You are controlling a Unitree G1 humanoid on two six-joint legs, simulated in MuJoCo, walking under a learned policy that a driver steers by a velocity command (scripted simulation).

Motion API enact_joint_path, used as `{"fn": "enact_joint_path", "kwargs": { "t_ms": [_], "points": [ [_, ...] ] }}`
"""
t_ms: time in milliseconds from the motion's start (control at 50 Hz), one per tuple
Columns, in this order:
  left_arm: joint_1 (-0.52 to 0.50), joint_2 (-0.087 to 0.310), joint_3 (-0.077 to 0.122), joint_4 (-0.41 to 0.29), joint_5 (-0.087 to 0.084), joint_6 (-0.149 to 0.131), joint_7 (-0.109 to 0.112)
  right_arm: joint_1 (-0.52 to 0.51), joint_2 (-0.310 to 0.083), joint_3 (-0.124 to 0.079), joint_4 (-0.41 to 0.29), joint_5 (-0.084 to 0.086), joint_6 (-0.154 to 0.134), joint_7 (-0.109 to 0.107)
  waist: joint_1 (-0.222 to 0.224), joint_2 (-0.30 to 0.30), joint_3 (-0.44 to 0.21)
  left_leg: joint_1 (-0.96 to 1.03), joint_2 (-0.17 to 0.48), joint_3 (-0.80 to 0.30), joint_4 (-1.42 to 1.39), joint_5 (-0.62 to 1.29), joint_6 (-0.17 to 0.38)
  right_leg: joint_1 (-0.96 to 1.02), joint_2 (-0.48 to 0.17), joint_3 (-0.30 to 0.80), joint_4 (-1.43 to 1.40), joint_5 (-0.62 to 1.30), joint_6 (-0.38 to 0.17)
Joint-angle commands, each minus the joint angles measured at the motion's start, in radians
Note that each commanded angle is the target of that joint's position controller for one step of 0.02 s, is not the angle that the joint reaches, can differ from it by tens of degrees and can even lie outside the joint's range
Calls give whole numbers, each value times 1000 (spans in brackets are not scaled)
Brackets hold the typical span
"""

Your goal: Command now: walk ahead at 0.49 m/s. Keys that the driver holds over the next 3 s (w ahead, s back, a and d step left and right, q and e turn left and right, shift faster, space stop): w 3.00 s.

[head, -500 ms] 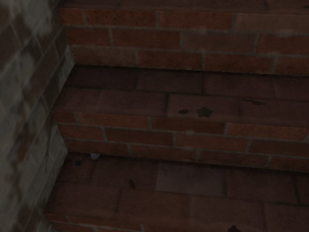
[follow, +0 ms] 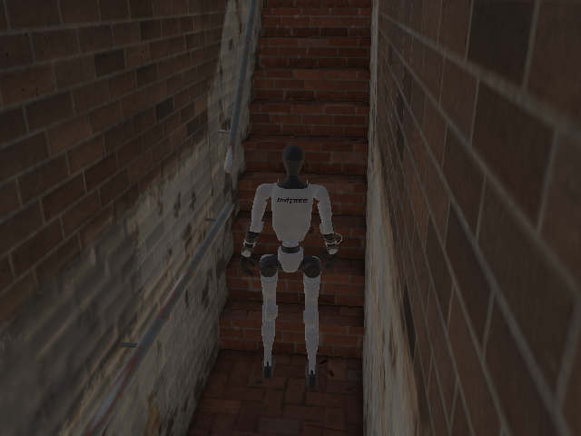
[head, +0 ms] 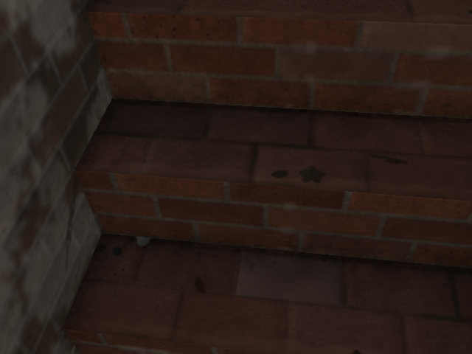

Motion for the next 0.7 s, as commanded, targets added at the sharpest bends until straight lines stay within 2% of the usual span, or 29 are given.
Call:
{"fn": "enact_joint_path", "kwargs": {
  "t_ms": [20,260,280,320,460,700],
  "points": [
    [-18,114,21,-53,0,-10,3,-27,-87,-21,-72,-1,-14,-4,-1,-32,-41,78,79,-94,-9,451,28,-40,-94,81,-21,527,-29],
    [-16,109,20,-65,3,-15,5,-35,-79,-22,-78,-3,-15,-3,-1,-24,-31,79,84,-103,-37,443,23,-42,-98,84,-45,478,-17],
    [-8,120,21,-64,-3,-18,8,-57,-72,-16,-88,-6,-15,4,-7,-47,-43,84,81,-105,-41,447,28,-42,-96,86,-33,486,-17],
    [-8,115,20,-70,-2,-18,12,-61,-72,-14,-84,-7,-16,11,-5,-29,-47,81,81,-105,-47,449,29,-40,-100,90,-35,476,-16],
    [-8,110,17,-92,1,-16,17,-71,-75,-10,-77,-6,-18,19,-8,-33,-25,57,79,-106,-58,369,36,-63,-99,101,-39,387,-26],
    [5,117,12,-117,5,-13,17,-95,-83,-5,-73,-8,-31,22,-3,-29,-52,68,87,-108,-60,453,23,-34,-102,106,-41,463,-15]
  ]
}}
